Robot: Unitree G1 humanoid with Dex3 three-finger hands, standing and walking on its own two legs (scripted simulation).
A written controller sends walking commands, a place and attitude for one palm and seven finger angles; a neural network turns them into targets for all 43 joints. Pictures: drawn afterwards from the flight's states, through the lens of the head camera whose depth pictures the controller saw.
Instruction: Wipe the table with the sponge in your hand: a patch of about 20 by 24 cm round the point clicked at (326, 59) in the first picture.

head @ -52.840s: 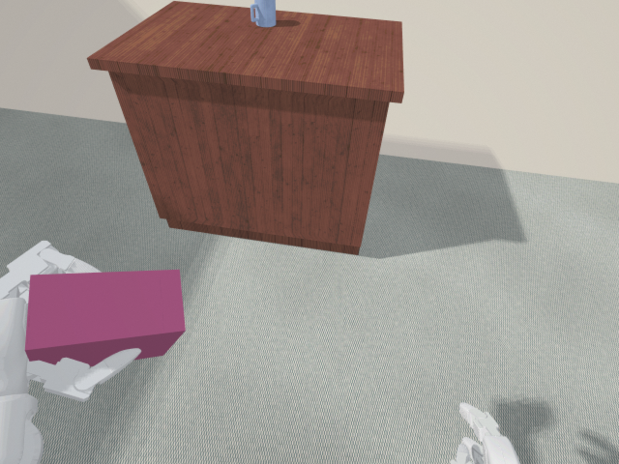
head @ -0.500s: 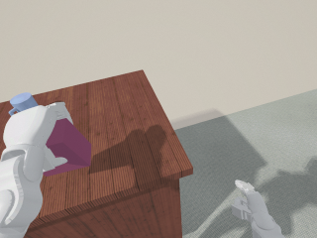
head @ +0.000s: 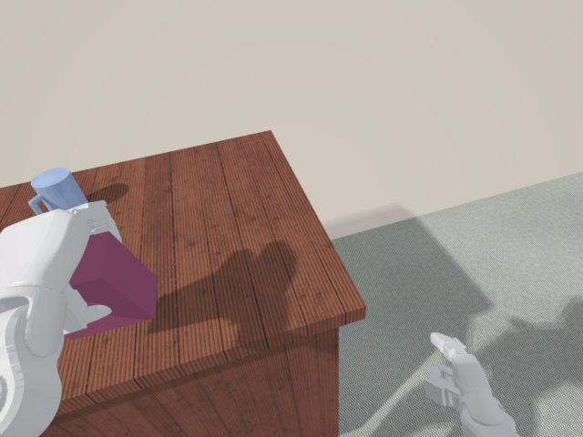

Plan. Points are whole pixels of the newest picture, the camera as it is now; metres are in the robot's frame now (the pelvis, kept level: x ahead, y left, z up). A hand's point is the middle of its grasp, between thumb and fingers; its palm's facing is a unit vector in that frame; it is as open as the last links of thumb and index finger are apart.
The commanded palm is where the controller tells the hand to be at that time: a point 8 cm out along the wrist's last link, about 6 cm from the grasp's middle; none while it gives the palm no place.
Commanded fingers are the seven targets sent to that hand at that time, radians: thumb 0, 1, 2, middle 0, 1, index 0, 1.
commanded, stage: bring the sponge back beside the body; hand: left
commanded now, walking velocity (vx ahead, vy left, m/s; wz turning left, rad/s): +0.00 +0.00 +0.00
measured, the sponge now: (98, 295) +0.21 +0.29 +0.14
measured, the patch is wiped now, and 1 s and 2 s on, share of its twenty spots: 1.00 1.00 1.00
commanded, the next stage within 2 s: step back with the hand held close in 0.54 s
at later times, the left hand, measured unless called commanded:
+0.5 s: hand (77, 280) +0.20 +0.29 +0.18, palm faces +0.22 -0.15 -0.96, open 9.8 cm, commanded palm +0.15 +0.29 +0.25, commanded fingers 0.00 0.10 1.30 -1.20 -1.60 -1.20 -1.60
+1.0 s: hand (103, 263) +0.21 +0.24 +0.21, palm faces +0.36 -0.82 -0.45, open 9.8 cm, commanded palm +0.15 +0.30 +0.24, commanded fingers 0.00 0.10 1.30 -1.20 -1.60 -1.20 -1.60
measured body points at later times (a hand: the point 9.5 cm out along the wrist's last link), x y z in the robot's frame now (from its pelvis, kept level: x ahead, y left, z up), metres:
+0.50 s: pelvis +0.00 +0.01 +0.00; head -0.03 -0.04 +0.45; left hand +0.19 +0.29 +0.23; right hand +0.27 -0.17 -0.06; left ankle +0.01 +0.11 -0.74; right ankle +0.02 -0.08 -0.74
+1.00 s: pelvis +0.00 +0.01 -0.01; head +0.01 +0.03 +0.44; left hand +0.18 +0.28 +0.24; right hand +0.15 -0.24 -0.09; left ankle +0.01 +0.11 -0.74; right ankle +0.02 -0.08 -0.74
